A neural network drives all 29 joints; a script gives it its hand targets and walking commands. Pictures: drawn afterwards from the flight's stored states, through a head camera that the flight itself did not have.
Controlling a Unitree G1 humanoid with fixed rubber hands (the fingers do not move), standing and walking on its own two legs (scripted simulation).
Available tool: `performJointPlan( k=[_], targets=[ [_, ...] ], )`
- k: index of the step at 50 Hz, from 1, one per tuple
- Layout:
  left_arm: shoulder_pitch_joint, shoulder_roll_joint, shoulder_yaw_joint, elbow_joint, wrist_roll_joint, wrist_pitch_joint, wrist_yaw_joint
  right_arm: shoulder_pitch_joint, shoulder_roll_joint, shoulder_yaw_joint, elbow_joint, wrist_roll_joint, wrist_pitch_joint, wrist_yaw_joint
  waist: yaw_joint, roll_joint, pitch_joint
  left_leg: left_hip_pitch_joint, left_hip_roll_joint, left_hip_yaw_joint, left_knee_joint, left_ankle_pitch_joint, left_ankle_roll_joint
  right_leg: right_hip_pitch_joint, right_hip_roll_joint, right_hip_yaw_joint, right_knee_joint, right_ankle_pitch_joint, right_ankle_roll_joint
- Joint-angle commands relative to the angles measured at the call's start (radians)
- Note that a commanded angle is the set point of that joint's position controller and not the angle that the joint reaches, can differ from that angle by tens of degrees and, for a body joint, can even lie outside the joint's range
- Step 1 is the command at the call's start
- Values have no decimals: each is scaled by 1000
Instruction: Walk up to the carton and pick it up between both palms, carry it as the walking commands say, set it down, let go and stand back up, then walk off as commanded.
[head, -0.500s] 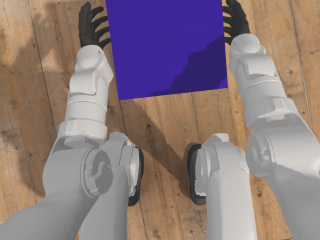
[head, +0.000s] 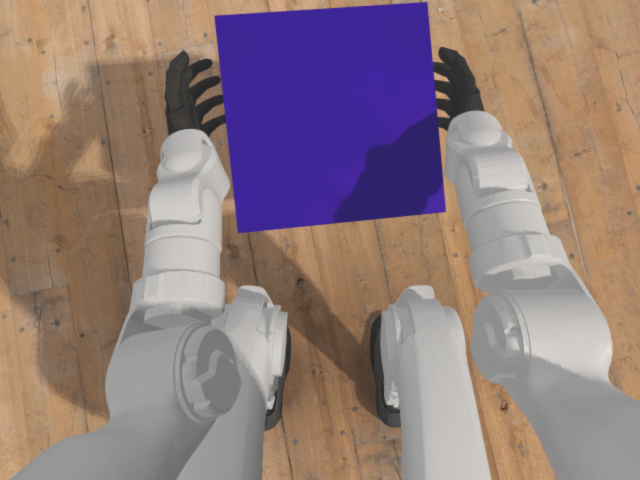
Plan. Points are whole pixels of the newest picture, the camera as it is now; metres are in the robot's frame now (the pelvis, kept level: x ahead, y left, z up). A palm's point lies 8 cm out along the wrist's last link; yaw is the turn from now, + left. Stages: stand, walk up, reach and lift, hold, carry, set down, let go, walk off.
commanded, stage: reach and lift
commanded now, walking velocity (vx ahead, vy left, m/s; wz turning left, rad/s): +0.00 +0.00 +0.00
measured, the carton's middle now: (325, 138) +0.52 +0.00 -0.16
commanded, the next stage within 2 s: none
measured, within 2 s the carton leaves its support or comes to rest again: neither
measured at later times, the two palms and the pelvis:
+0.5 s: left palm (156, 123) +0.48 +0.14 +0.00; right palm (486, 105) +0.49 -0.16 -0.02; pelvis +0.00 +0.00 +0.05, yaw +0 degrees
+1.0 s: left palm (105, 107) +0.46 +0.15 +0.07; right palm (518, 80) +0.48 -0.15 +0.05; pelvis +0.02 +0.00 +0.11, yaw -1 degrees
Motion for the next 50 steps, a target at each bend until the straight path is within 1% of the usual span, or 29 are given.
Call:
performJointPlan(
  k=[1,10,26,50],
  targets=[
    [-616,-952,-558,79,-118,52,-356,-689,1025,355,-225,149,-93,281,-10,-98,-1133,498,-118,102,-190,204,25,718,116,-77,-192,218,1],
    [-591,-975,-580,58,-125,67,-365,-665,1068,369,-251,148,-71,286,-5,-107,-1170,542,-119,98,-247,215,26,789,120,-71,-249,231,6],
    [-515,-994,-546,90,-92,81,-384,-577,1113,332,-217,105,-48,291,3,-111,-1118,592,-114,87,-358,182,30,872,121,-57,-360,203,8],
    [-396,-1046,-580,77,-85,80,-393,-430,1171,331,-203,78,-42,302,10,-98,-1072,782,-106,55,-527,214,26,1023,126,-41,-525,220,6]
  ],
)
